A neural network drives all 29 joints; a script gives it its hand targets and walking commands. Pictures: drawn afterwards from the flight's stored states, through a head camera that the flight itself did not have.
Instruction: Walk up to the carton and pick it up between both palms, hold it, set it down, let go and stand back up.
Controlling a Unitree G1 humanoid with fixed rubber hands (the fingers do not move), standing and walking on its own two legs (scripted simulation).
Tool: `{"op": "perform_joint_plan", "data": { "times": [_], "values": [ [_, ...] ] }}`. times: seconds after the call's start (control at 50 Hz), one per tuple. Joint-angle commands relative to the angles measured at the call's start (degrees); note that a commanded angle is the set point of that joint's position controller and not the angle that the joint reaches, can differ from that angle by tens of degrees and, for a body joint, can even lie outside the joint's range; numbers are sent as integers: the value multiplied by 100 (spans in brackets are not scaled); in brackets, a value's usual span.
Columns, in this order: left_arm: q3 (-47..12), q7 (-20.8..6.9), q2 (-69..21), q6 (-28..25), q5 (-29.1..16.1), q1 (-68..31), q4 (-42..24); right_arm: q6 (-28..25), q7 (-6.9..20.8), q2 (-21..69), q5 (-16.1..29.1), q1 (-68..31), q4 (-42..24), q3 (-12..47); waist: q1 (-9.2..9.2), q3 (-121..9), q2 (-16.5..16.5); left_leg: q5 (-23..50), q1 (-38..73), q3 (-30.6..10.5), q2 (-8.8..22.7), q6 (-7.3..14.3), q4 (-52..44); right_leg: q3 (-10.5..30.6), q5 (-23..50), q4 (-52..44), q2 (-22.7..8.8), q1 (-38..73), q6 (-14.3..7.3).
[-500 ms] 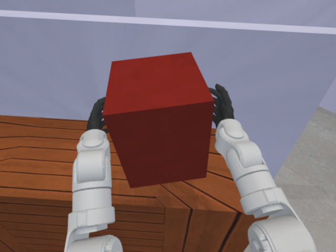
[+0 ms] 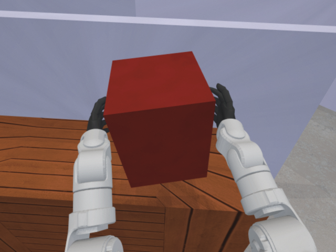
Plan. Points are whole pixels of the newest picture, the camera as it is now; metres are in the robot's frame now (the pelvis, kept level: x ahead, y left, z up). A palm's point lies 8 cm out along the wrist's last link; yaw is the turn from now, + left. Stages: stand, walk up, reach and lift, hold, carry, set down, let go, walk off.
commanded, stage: hold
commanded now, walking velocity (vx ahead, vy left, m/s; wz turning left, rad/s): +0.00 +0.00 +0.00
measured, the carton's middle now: (161, 120) +0.41 +0.00 +0.15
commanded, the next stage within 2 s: none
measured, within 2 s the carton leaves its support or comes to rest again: neither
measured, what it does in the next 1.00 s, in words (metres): stands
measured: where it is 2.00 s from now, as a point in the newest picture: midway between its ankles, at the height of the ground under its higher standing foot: outside the picture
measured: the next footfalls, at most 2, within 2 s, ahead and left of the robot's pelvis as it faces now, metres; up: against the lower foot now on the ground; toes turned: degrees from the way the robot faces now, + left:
none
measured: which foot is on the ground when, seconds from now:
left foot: down 0.00-1.00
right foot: down 0.00-1.00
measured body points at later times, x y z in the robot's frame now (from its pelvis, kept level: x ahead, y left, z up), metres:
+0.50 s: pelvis +0.00 +0.00 +0.00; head -0.05 +0.04 +0.45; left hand +0.37 +0.16 +0.17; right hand +0.37 -0.13 +0.19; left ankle +0.03 +0.14 -0.75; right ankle +0.00 -0.13 -0.75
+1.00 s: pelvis +0.00 +0.00 +0.00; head -0.04 +0.03 +0.45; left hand +0.37 +0.16 +0.17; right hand +0.37 -0.14 +0.19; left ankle +0.03 +0.14 -0.75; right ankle +0.00 -0.13 -0.75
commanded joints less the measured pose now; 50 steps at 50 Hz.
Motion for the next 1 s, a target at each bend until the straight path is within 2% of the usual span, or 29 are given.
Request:
{"op": "perform_joint_plan", "data": {
  "times": [0.0,0.04,0.06,0.08,0.1,0.16,0.18,0.2,0.26,0.32,0.34,0.4,0.42,0.44,0.5,0.52,0.54,0.56,0.62,0.64,0.66,0.72,0.74,0.82,0.84,0.88,0.9,0.92,0.98],
  "values": [
    [-2962,-935,-3200,-565,-897,-4571,-929,-237,775,3372,354,-4660,-1475,2499,16,-2229,493,1436,799,496,-522,29,-174,-262,1315,-144,360,340,208],
    [-2831,-998,-3133,-530,-881,-4538,-775,-223,750,3300,334,-4654,-1416,2420,-10,-2145,384,1347,747,512,-530,61,-200,-248,1281,-172,345,339,218],
    [-2836,-1013,-3153,-536,-863,-4634,-854,-226,755,3326,312,-4682,-1355,2418,-15,-2099,448,1304,730,535,-526,40,-217,-262,1182,-177,361,343,212],
    [-2965,-1014,-3186,-571,-925,-4733,-988,-278,765,3391,312,-4707,-1378,2381,-102,-2273,528,1392,834,538,-525,12,-205,-271,1258,-172,354,334,202],
    [-3004,-999,-3268,-574,-957,-4615,-980,-297,766,3339,363,-4688,-1503,2429,-72,-2337,584,1551,868,514,-514,-21,-160,-283,1331,-150,386,332,192],
    [-3036,-994,-3242,-622,-974,-4782,-933,-298,753,3385,306,-4779,-1440,2366,-140,-2294,567,1414,803,511,-533,-14,-156,-299,1216,-164,364,319,186],
    [-3018,-976,-3259,-634,-958,-4778,-966,-327,759,3382,334,-4832,-1478,2417,-65,-2295,585,1447,806,522,-525,-16,-150,-317,1194,-162,368,274,185],
    [-3167,-962,-3326,-653,-1016,-4821,-1125,-348,769,3371,331,-4754,-1517,2398,-165,-2476,680,1537,905,497,-510,-41,-131,-322,1212,-146,397,289,175],
    [-3328,-868,-3361,-673,-1120,-4813,-1171,-366,796,3335,441,-4865,-1673,2472,-127,-2704,815,1868,1066,455,-493,-141,-32,-360,1285,-108,456,240,137],
    [-3144,-863,-3312,-645,-1013,-4745,-974,-327,837,3275,320,-4671,-1364,2305,-123,-2306,702,1479,850,443,-464,-69,-142,-357,937,-178,408,151,130],
    [-3068,-873,-3327,-612,-967,-4654,-856,-327,847,3281,281,-4776,-1451,2326,-47,-2259,648,1339,774,453,-469,-26,-183,-336,844,-183,390,180,129],
    [-3160,-872,-3377,-599,-1015,-4828,-973,-357,885,3300,323,-4856,-1449,2308,-97,-2418,751,1374,832,487,-480,-60,-184,-335,844,-185,397,165,118],
    [-3083,-849,-3344,-580,-945,-4721,-913,-346,898,3259,343,-4873,-1372,2289,0,-2341,805,1426,811,469,-456,-65,-172,-339,839,-191,412,137,89],
    [-3122,-852,-3385,-582,-994,-4656,-865,-349,891,3266,308,-4815,-1392,2304,-64,-2383,642,1427,881,467,-474,-50,-181,-321,874,-193,396,184,122],
    [-3271,-841,-3422,-608,-1096,-4685,-1093,-369,856,3293,390,-4846,-1686,2424,-115,-2674,626,1818,968,447,-486,-81,-72,-335,1294,-129,417,321,146],
    [-3231,-834,-3368,-628,-1077,-4734,-1184,-351,858,3329,416,-4852,-1606,2449,-44,-2679,728,1861,983,466,-485,-96,-42,-309,1312,-115,422,304,127],
    [-3245,-829,-3356,-632,-1095,-4832,-1216,-307,854,3292,381,-4766,-1476,2422,-99,-2625,681,1808,995,440,-479,-76,-52,-307,1272,-126,418,253,142],
    [-3161,-825,-3364,-614,-1031,-4770,-1080,-297,855,3319,373,-4823,-1459,2415,-32,-2552,723,1720,964,435,-466,-69,-69,-328,1141,-135,420,250,134],
    [-3104,-882,-3318,-568,-957,-4636,-995,-278,841,3309,336,-4673,-1361,2347,-73,-2299,658,1587,867,464,-484,-61,-143,-322,1105,-180,408,306,134],
    [-3083,-890,-3319,-544,-983,-4528,-989,-297,831,3285,385,-4763,-1572,2402,-48,-2392,606,1623,863,468,-482,-46,-114,-321,1186,-171,427,339,130],
    [-3017,-907,-3309,-509,-917,-4408,-896,-252,823,3268,345,-4558,-1410,2376,-66,-2210,557,1627,837,474,-480,-37,-142,-302,1234,-176,405,304,137],
    [-3120,-922,-3286,-556,-982,-4572,-1170,-298,796,3326,397,-4752,-1681,2502,-44,-2490,615,1858,924,477,-499,-68,-62,-325,1504,-107,426,465,156],
    [-3201,-926,-3298,-590,-1043,-4632,-1323,-282,768,3348,441,-4610,-1641,2523,-145,-2511,616,1959,950,472,-511,-72,-32,-279,1687,-106,420,490,166],
    [-3034,-949,-3187,-567,-949,-4468,-1167,-262,725,3334,430,-4728,-1739,2610,-17,-2440,469,1850,930,482,-532,-26,-59,-277,1759,-108,390,529,199],
    [-3113,-952,-3232,-567,-981,-4384,-1248,-281,708,3314,460,-4565,-1801,2583,-84,-2465,512,1904,940,479,-535,-41,-49,-297,1851,-95,397,507,213],
    [-3137,-949,-3221,-565,-1000,-4454,-1394,-244,706,3342,479,-4528,-1794,2694,-33,-2454,564,1979,920,459,-519,-58,-29,-292,1869,-66,404,540,200],
    [-3183,-959,-3172,-576,-1030,-4471,-1373,-245,696,3344,482,-4563,-1842,2632,-112,-2477,558,1963,915,471,-538,-72,-46,-281,1900,-90,400,575,200],
    [-3137,-963,-3150,-581,-1002,-4439,-1384,-220,688,3352,476,-4490,-1842,2658,-71,-2495,524,1941,939,469,-548,-49,-52,-267,1952,-70,394,610,225],
    [-3125,-970,-3167,-566,-975,-4581,-1222,-212,690,3321,399,-4543,-1682,2542,-88,-2261,633,1678,893,500,-537,-58,-104,-279,1495,-112,376,383,205]
  ]
}}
